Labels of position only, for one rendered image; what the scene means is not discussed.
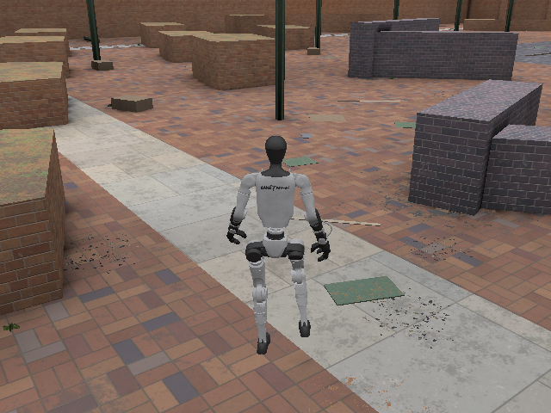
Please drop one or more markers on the left robot thigh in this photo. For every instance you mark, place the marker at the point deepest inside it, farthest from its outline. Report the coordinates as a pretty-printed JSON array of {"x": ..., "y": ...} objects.
[{"x": 254, "y": 255}]

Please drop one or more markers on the left robot forearm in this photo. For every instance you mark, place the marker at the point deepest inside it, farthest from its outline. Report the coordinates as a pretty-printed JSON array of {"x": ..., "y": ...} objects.
[{"x": 234, "y": 223}]

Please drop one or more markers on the right robot hand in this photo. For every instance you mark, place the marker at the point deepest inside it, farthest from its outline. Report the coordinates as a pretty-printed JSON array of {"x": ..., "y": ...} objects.
[{"x": 322, "y": 248}]

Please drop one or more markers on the robot left upper arm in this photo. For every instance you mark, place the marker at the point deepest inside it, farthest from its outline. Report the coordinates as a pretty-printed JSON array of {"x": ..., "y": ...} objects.
[{"x": 244, "y": 192}]

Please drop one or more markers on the robot right upper arm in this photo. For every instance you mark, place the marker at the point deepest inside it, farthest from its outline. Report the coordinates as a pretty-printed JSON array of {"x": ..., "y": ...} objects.
[{"x": 302, "y": 181}]

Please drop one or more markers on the right robot forearm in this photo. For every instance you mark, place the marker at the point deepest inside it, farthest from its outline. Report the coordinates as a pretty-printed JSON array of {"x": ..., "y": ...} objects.
[{"x": 318, "y": 229}]

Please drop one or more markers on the left robot hand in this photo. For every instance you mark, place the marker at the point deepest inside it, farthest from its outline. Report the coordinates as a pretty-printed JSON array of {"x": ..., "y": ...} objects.
[{"x": 234, "y": 240}]

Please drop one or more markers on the left robot foot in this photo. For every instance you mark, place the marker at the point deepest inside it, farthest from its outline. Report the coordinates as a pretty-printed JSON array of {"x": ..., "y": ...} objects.
[{"x": 262, "y": 347}]

